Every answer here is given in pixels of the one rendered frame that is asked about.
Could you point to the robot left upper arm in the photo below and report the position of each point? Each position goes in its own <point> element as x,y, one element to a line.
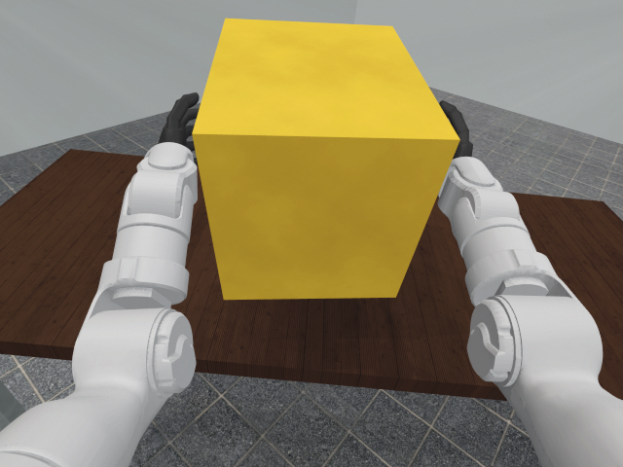
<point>127,363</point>

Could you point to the right robot forearm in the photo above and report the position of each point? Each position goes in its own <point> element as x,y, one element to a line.
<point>493,240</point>

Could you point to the robot left hand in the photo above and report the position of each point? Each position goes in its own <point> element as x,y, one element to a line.
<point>175,129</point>

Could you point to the left robot forearm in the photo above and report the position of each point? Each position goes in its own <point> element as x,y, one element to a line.
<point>148,265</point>

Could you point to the carton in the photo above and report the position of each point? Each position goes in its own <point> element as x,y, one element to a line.
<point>321,151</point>

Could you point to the robot right hand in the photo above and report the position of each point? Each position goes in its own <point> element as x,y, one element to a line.
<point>465,147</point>

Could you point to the table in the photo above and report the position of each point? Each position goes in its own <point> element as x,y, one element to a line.
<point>58,231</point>

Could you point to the robot right upper arm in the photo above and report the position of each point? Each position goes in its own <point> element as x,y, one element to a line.
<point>544,355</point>

